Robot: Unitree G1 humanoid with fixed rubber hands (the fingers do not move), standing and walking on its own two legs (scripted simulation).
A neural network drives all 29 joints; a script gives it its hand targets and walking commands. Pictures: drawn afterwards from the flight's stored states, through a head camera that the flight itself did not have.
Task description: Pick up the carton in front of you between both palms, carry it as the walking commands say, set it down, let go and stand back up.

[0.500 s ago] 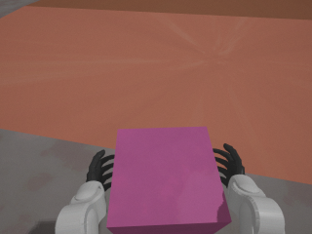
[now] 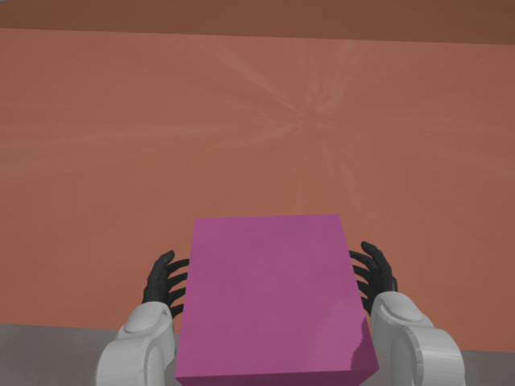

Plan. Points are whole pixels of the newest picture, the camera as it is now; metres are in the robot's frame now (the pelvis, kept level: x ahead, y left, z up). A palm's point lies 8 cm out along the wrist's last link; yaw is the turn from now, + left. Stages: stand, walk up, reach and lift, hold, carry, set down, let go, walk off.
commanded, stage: carry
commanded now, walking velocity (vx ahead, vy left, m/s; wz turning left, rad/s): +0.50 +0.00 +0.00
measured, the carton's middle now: (269, 316) +0.24 +0.00 +0.01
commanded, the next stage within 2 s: none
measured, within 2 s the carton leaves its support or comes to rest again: neither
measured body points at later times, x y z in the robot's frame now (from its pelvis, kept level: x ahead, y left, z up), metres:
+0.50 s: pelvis +0.35 -0.04 +0.00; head +0.36 -0.05 +0.45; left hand +0.59 +0.13 +0.10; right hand +0.62 -0.17 +0.10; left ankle +0.45 +0.11 -0.70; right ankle +0.26 -0.13 -0.75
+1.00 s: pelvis +0.67 +0.01 +0.00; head +0.73 +0.03 +0.44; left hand +1.04 +0.18 +0.12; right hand +1.05 -0.13 +0.12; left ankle +0.61 +0.08 -0.74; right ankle +0.76 -0.11 -0.67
